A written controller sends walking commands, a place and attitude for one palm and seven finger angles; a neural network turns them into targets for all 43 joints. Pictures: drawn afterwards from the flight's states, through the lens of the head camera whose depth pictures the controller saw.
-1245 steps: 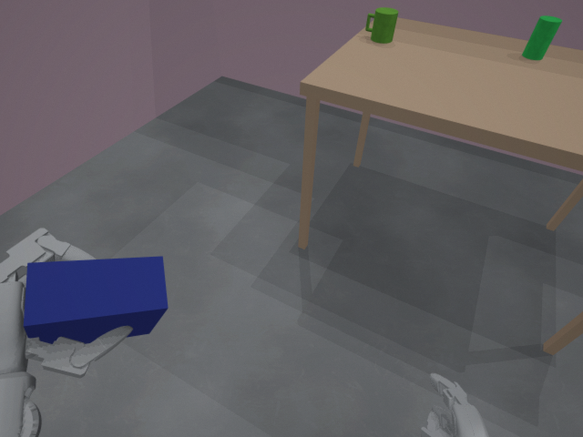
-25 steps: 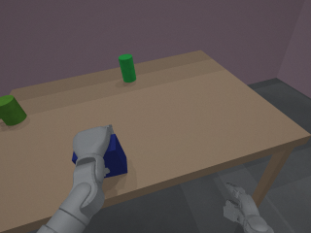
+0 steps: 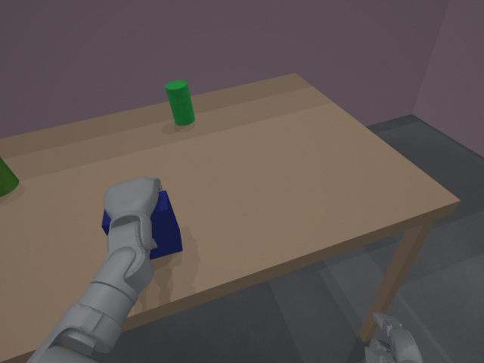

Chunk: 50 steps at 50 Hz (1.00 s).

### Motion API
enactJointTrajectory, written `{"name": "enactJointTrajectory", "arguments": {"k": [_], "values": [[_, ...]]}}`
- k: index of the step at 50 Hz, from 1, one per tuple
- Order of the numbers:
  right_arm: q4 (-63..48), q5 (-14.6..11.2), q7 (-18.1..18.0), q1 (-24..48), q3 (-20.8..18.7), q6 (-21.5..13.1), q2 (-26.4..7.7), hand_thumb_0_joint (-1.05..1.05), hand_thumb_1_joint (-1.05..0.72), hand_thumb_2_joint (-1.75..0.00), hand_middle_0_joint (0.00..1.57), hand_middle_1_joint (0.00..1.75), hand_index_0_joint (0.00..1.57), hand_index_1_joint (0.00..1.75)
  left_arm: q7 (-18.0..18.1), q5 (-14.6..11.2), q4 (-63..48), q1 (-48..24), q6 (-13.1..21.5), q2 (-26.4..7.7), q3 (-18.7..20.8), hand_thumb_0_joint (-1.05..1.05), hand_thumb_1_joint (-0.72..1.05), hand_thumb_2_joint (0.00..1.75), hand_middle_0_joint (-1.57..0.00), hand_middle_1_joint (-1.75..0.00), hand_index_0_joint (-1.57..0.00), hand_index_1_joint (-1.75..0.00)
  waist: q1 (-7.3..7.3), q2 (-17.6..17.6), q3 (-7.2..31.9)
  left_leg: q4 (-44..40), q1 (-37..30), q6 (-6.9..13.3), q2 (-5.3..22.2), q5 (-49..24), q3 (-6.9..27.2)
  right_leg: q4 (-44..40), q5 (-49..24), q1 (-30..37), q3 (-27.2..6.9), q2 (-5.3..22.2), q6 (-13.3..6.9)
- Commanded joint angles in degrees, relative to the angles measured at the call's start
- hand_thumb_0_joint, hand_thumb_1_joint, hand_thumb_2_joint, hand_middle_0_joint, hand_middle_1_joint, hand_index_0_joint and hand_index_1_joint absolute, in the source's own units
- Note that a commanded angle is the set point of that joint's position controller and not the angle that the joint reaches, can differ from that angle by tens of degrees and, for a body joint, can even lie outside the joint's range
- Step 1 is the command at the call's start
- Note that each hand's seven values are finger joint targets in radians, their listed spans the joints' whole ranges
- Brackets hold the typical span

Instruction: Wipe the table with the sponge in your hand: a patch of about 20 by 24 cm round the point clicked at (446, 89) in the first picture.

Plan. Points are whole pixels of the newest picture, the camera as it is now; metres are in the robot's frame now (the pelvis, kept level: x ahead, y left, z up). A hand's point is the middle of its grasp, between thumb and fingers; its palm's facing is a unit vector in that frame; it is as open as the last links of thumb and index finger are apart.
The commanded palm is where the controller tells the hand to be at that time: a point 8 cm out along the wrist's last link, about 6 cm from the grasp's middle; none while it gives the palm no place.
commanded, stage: wipe forward along the third lane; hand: left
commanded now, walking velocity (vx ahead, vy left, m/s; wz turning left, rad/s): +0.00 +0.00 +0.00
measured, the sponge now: (148, 235) +0.33 +0.23 +0.05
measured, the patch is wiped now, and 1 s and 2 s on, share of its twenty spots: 0.90 1.00 1.00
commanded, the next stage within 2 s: wipe back along the third lane in 1.02 s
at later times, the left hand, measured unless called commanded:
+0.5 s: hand (146, 199) +0.38 +0.24 +0.09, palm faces -0.04 -0.02 -1.00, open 9.8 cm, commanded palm +0.37 +0.24 +0.12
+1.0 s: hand (147, 178) +0.44 +0.26 +0.09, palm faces -0.07 -0.01 -1.00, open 9.7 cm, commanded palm +0.43 +0.26 +0.12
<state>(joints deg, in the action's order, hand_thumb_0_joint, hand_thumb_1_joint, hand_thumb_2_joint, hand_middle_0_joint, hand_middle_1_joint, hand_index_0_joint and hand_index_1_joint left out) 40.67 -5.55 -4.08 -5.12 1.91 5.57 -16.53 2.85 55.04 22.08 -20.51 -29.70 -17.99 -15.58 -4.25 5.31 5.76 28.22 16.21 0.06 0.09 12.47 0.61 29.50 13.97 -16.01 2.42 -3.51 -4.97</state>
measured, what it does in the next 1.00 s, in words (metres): stands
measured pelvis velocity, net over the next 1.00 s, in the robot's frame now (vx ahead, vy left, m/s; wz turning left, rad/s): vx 0.01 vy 0.02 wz -0.01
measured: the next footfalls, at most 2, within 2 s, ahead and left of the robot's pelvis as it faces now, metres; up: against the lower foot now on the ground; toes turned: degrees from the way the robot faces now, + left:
none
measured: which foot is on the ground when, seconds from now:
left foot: down 0.00-1.00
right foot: down 0.00-1.00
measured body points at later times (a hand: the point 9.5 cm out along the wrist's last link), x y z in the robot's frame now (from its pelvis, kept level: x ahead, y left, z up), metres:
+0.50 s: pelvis -0.01 +0.00 +0.00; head -0.02 -0.04 +0.45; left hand +0.38 +0.24 +0.14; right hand +0.16 -0.25 -0.12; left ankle +0.03 +0.13 -0.73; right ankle +0.02 -0.06 -0.74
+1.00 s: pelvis +0.01 +0.02 +0.00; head +0.03 -0.01 +0.45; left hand +0.44 +0.26 +0.14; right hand +0.12 -0.24 -0.13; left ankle +0.03 +0.14 -0.74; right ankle +0.02 -0.06 -0.74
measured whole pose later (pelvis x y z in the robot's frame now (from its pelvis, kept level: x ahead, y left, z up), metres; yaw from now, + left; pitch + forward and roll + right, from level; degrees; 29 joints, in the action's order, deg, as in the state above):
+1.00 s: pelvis +0.01 +0.02 +0.00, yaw +0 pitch +8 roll +0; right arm 42.7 -5.3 -3.6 -11.8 1.0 5.7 -15.7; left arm 7.8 56.3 56.6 -45.6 -18.5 -22.5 -8.7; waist 1.4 3.4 7.2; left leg 29.5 24.9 0.4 -0.1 12.8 0.5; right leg 28.6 13.1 -23.8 1.9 -3.5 -3.7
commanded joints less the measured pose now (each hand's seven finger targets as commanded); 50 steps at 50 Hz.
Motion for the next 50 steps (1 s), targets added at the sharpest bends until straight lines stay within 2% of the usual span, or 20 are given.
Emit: {"name": "enactJointTrajectory", "arguments": {"k": [1,3,5,8,9,10,11,14,15,18,20,24,25,28,30,35,42,45,46,50], "values": [[-9.7,0.1,-0.6,11.0,-1.8,-3.3,-5.1,0.00,-0.90,-0.90,0.20,0.30,0.20,0.30,1.7,0.5,1.4,-15.4,1.9,-7.6,3.6,0.00,0.10,1.30,-1.20,-1.60,-1.20,-1.60,1.78,-11.8,2.9,-2.1,1.5,2.4,-2.5,2.0,-0.8,-10.0,4.2,0.7,-8.8,3.5,2.5],[-9.2,0.0,-0.9,10.4,-2.0,-3.6,-5.2,0.00,-0.90,-0.90,0.20,0.30,0.20,0.30,1.9,0.4,3.2,-17.8,2.6,-7.5,3.2,0.00,0.10,1.30,-1.20,-1.60,-1.20,-1.60,2.21,-12.0,2.2,-1.9,1.7,2.4,-2.5,2.7,-0.8,-10.5,5.6,-0.5,-8.9,3.5,2.6],[-8.6,0.1,-1.3,9.8,-2.1,-3.6,-5.6,0.00,-0.90,-0.90,0.20,0.30,0.20,0.30,2.2,0.6,5.0,-20.0,3.3,-12.4,6.8,0.00,0.10,1.30,-1.20,-1.60,-1.20,-1.60,2.04,-12.1,2.8,-1.7,2.3,2.2,-2.5,3.1,-0.5,-11.2,8.2,-0.3,-10.9,3.7,2.5],[-8.4,0.0,-1.1,8.5,-2.2,-3.9,-5.2,0.00,-0.90,-0.90,0.20,0.30,0.20,0.30,2.6,0.8,7.9,-21.5,4.2,-8.3,3.7,0.00,0.10,1.30,-1.20,-1.60,-1.20,-1.60,2.64,-11.5,3.8,-1.6,2.5,2.2,-2.5,2.9,-0.8,-10.2,6.6,-0.9,-8.8,3.7,2.6],[-8.5,0.0,-1.1,8.4,-2.3,-3.8,-5.2,0.00,-0.90,-0.90,0.20,0.30,0.20,0.30,2.8,0.6,8.3,-21.6,4.4,-8.7,4.2,0.00,0.10,1.30,-1.20,-1.60,-1.20,-1.60,2.37,-10.9,4.6,-1.6,2.6,2.2,-2.5,2.9,-0.8,-10.1,6.0,-0.4,-8.9,3.7,2.7],[-8.5,0.1,-1.0,8.2,-2.4,-3.7,-5.4,0.00,-0.90,-0.90,0.20,0.30,0.20,0.30,3.2,0.4,8.6,-21.1,4.7,-11.8,7.2,0.00,0.10,1.30,-1.20,-1.60,-1.20,-1.60,1.74,-11.2,6.0,-1.7,3.0,2.2,-2.4,2.2,-0.4,-10.0,4.9,1.1,-9.9,3.7,2.4],[-8.8,0.1,-1.0,7.9,-2.4,-3.6,-5.3,0.00,-0.90,-0.90,0.20,0.30,0.20,0.30,3.2,0.2,8.7,-21.6,4.9,-10.3,5.7,0.00,0.10,1.30,-1.20,-1.60,-1.20,-1.60,2.15,-11.8,6.8,-1.2,3.7,2.3,-2.5,2.0,-0.9,-9.8,4.0,2.2,-9.5,4.1,2.9],[-7.9,0.1,-1.1,7.1,-2.4,-3.5,-5.6,0.00,-0.90,-0.90,0.20,0.30,0.20,0.30,3.4,0.7,11.8,-24.5,5.5,-11.8,6.1,0.00,0.10,1.30,-1.20,-1.60,-1.20,-1.60,3.16,-12.0,4.7,-0.9,4.6,2.2,-2.3,2.6,-0.9,-10.4,5.2,0.4,-10.2,4.2,3.1],[-7.9,0.2,-1.1,7.0,-2.5,-3.4,-5.7,0.00,-0.90,-0.90,0.20,0.30,0.20,0.30,3.5,0.8,12.1,-24.3,5.7,-14.1,8.4,0.00,0.10,1.30,-1.20,-1.60,-1.20,-1.60,2.55,-11.2,4.8,-1.3,4.8,2.1,-2.3,2.6,-0.4,-10.6,5.9,0.3,-10.7,4.0,2.7],[-7.6,0.1,-1.0,5.9,-2.4,-3.4,-5.5,0.00,-0.90,-0.90,0.20,0.30,0.20,0.30,3.7,1.5,14.5,-27.3,6.5,-12.0,5.8,0.00,0.10,1.30,-1.20,-1.60,-1.20,-1.60,3.51,-10.3,4.6,-1.2,5.0,2.3,-2.2,3.2,-0.8,-10.2,6.1,-0.8,-9.4,4.1,3.0],[-7.4,0.2,-1.2,5.4,-2.5,-3.3,-5.7,0.00,-0.90,-0.90,0.20,0.30,0.20,0.30,4.0,1.4,16.0,-28.4,7.0,-15.3,8.8,0.00,0.10,1.30,-1.20,-1.60,-1.20,-1.60,3.07,-11.1,6.0,-1.3,5.5,2.2,-2.1,3.0,-0.5,-10.2,6.3,-0.1,-10.0,4.0,2.9],[-7.2,0.0,-0.9,4.1,-2.7,-3.3,-5.6,0.00,-0.90,-0.90,0.20,0.30,0.20,0.30,4.5,1.5,18.7,-31.1,7.9,-13.3,6.7,0.00,0.10,1.30,-1.20,-1.60,-1.20,-1.60,3.98,-10.3,6.6,-1.0,5.6,2.4,-2.1,3.3,-1.1,-10.0,5.9,-0.6,-9.0,4.2,3.3],[-7.0,0.1,-1.0,3.6,-2.7,-3.2,-5.9,0.00,-0.90,-0.90,0.20,0.30,0.20,0.30,4.7,1.7,19.4,-32.1,8.3,-16.5,9.5,0.00,0.10,1.30,-1.20,-1.60,-1.20,-1.60,3.75,-11.0,7.4,-1.3,6.1,2.3,-2.0,3.0,-0.5,-9.8,5.5,-0.1,-9.4,3.9,3.0],[-6.9,0.0,-0.8,2.6,-2.7,-3.2,-5.7,0.00,-0.90,-0.90,0.20,0.30,0.20,0.30,4.9,2.1,21.6,-34.2,8.9,-13.5,6.3,0.00,0.10,1.30,-1.20,-1.60,-1.20,-1.60,4.72,-10.2,7.0,-1.2,6.3,2.5,-2.0,3.1,-0.9,-9.4,4.2,-0.8,-8.2,4.1,3.3],[-6.6,0.1,-0.9,2.2,-2.8,-3.1,-5.8,0.00,-0.90,-0.90,0.20,0.30,0.20,0.30,5.2,2.4,22.6,-36.4,9.3,-15.8,8.2,0.00,0.10,1.30,-1.20,-1.60,-1.20,-1.60,4.62,-9.8,7.8,-1.4,6.4,2.5,-1.9,3.0,-0.5,-9.2,3.8,-0.9,-8.1,3.9,3.1],[-6.1,0.1,-0.4,0.6,-3.0,-2.8,-6.0,0.00,-0.90,-0.90,0.20,0.30,0.20,0.30,5.8,2.8,25.2,-37.0,9.7,-16.1,8.8,0.00,0.10,1.30,-1.20,-1.60,-1.20,-1.60,4.84,-10.0,10.0,-1.4,6.4,2.7,-1.8,1.0,-0.5,-8.2,-1.5,0.3,-7.4,3.6,3.1],[-5.0,0.2,-0.2,-1.6,-3.1,-2.5,-6.5,0.00,-0.90,-0.90,0.20,0.30,0.20,0.30,6.2,3.4,29.1,-42.3,9.6,-16.1,7.5,0.00,0.10,1.30,-1.20,-1.60,-1.20,-1.60,6.47,-9.1,9.5,-1.5,6.5,2.9,-1.6,0.9,-0.8,-7.7,-2.7,-1.0,-5.8,3.4,3.4],[-5.1,0.5,0.0,-2.4,-3.3,-2.4,-6.5,0.00,-0.90,-0.90,0.20,0.30,0.20,0.30,6.4,3.4,29.8,-42.2,10.1,-18.0,9.7,0.00,0.10,1.30,-1.20,-1.60,-1.20,-1.60,5.65,-9.4,13.0,-1.4,6.5,2.9,-1.5,-1.3,-0.6,-7.0,-6.3,1.4,-5.8,3.3,3.1],[-4.9,0.5,-0.1,-3.0,-3.4,-2.3,-6.7,0.00,-0.90,-0.90,0.20,0.30,0.20,0.30,6.5,3.6,30.3,-42.3,10.3,-17.6,9.0,0.00,0.10,1.30,-1.20,-1.60,-1.20,-1.60,6.20,-9.5,13.3,-1.0,6.2,3.0,-1.5,-2.1,-0.8,-6.5,-7.7,1.5,-5.4,3.2,3.2],[-4.7,0.6,0.4,-3.2,-3.3,-2.0,-6.6,0.00,-0.90,-0.90,0.20,0.30,0.20,0.30,6.6,4.0,31.6,-44.2,10.0,-17.0,8.8,0.00,0.10,1.30,-1.20,-1.60,-1.20,-1.60,6.67,-8.9,11.5,-1.5,6.3,2.9,-1.3,-2.4,-0.3,-6.6,-7.9,-0.6,-4.7,2.9,3.0]]}}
